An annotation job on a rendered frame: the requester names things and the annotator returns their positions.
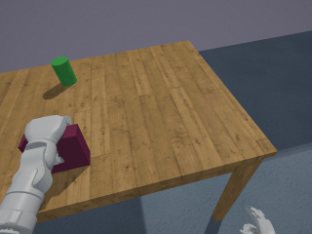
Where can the table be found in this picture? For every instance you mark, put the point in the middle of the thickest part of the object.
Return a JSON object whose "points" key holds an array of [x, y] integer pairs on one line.
{"points": [[154, 118]]}

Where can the left robot hand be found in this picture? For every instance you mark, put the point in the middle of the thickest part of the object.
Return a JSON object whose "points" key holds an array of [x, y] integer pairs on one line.
{"points": [[50, 128]]}

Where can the left robot forearm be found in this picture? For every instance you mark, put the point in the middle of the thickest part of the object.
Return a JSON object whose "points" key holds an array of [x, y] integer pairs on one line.
{"points": [[23, 199]]}

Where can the sponge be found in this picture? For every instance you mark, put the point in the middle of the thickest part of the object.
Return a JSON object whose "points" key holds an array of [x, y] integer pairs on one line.
{"points": [[71, 147]]}

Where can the right robot hand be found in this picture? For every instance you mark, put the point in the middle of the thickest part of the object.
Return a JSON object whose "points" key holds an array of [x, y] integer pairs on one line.
{"points": [[263, 225]]}

